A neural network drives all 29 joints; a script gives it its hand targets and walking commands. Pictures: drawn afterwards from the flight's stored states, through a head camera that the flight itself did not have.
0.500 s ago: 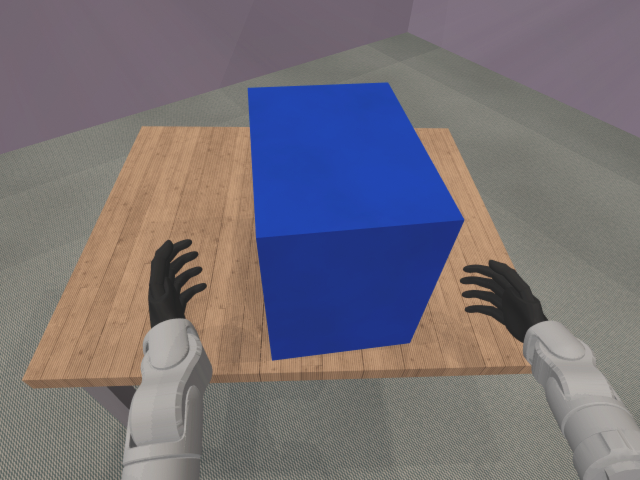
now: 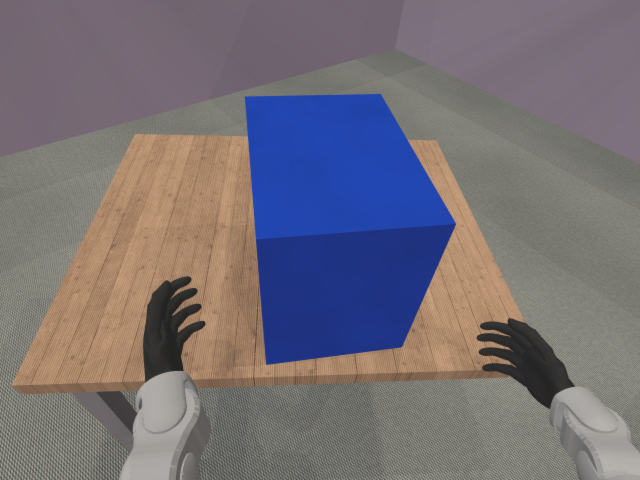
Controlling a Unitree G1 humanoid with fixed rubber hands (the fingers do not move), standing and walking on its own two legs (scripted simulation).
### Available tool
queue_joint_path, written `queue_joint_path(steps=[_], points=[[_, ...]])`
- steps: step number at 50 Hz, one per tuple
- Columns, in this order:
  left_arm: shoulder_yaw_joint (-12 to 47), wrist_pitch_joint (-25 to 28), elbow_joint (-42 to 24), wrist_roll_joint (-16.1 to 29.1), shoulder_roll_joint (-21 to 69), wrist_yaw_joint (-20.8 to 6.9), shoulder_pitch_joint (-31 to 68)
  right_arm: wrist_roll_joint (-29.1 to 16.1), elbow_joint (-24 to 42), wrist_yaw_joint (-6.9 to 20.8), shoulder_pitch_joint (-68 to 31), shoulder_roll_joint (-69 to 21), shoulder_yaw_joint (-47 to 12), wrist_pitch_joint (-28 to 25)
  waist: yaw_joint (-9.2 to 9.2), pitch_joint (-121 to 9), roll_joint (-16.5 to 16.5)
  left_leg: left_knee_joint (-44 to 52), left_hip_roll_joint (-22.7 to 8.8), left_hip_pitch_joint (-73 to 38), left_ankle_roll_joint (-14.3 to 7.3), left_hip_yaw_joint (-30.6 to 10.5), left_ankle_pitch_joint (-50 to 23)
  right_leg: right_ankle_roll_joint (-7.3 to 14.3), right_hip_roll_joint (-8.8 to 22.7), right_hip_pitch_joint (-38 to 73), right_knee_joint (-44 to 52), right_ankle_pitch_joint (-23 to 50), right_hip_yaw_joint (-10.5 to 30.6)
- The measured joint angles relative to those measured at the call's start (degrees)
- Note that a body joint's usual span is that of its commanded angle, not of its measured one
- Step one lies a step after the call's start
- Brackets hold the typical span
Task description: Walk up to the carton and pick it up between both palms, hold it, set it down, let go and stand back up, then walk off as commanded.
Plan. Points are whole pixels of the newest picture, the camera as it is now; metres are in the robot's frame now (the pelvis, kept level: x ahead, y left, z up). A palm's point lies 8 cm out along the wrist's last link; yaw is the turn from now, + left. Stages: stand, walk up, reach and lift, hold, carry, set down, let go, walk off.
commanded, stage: set down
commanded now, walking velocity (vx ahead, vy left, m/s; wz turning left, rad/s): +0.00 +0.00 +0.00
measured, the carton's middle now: (325, 225) +0.48 +0.06 +0.05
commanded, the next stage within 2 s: none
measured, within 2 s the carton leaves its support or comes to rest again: neither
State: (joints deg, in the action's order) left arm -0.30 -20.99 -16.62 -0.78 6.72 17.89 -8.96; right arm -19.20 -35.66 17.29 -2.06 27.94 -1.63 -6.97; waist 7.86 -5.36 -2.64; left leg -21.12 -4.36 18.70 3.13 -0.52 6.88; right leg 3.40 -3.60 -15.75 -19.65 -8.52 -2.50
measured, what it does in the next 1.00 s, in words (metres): stands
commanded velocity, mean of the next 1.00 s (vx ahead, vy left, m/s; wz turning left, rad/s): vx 0.00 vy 0.00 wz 0.00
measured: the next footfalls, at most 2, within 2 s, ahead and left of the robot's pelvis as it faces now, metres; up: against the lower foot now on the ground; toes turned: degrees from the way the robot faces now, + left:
none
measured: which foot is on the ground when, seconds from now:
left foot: down 0.00-1.00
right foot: down 0.00-1.00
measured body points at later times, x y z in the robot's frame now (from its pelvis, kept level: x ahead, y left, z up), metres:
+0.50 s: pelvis +0.02 +0.00 +0.00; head +0.02 +0.02 +0.45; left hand +0.22 +0.20 +0.05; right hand +0.27 -0.25 +0.00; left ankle +0.04 +0.16 -0.74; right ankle +0.01 -0.08 -0.74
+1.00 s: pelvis +0.02 +0.00 +0.00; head +0.03 +0.03 +0.45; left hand +0.21 +0.21 +0.00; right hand +0.26 -0.25 -0.01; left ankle +0.04 +0.16 -0.74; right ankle +0.01 -0.08 -0.74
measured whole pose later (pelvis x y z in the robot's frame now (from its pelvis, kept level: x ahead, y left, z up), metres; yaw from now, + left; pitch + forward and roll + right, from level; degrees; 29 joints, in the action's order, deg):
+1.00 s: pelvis +0.02 +0.00 +0.00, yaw +0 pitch +5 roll -1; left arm 1.3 -11.0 -4.4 -0.8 3.5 13.7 -18.6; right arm -19.5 -29.5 14.4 12.0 28.2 -1.6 -10.4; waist 7.7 -4.0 -3.5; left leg -21.1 -3.8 17.6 3.1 -0.5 8.6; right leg 3.4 -3.1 -14.5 -19.7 -10.3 -2.5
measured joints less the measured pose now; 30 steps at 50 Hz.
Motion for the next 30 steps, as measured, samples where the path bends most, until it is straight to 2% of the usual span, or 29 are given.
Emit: queue_joint_path(steps=[9,16,30], points=[[1.64,1.84,-2.49,-0.02,-0.01,0.2,-5.65,-0.31,2.83,0.3,5.72,0.28,0.02,-1.51,-0.14,0.0,-0.52,0.0,0.0,-0.13,0.0,0.0,0.38,0.01,0.0,0.14,0.0,-0.38,0.0],[1.65,3.63,0.45,-0.02,-0.01,0.09,-6.79,-0.31,4.48,0.15,8.66,0.28,0.03,-1.73,-0.15,0.0,-0.59,0.0,0.01,-0.13,0.0,0.0,0.72,0.01,0.0,0.14,0.0,-0.72,0.0],[1.65,6.89,4.76,-0.02,-0.01,-2.08,-8.32,-0.31,5.97,-1.64,12.06,0.28,0.04,-2.43,-0.14,0.71,-0.66,0.0,0.1,-0.89,0.0,0.0,1.56,0.01,0.09,0.93,0.0,-1.58,0.01]])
